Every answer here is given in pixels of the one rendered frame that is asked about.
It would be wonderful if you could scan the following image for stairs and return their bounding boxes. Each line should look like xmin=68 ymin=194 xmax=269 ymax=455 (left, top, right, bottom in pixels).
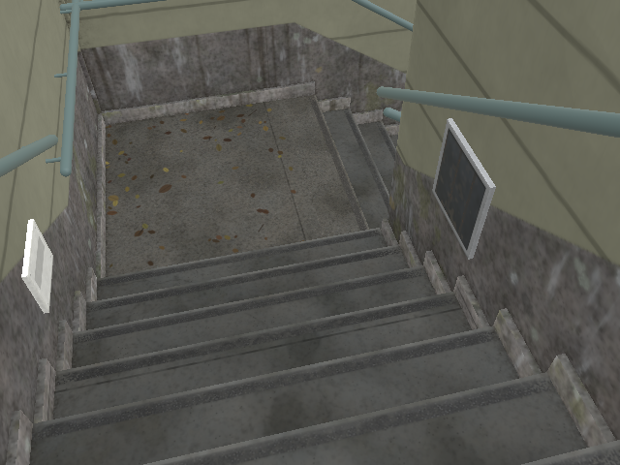
xmin=323 ymin=108 xmax=398 ymax=229
xmin=29 ymin=228 xmax=620 ymax=465

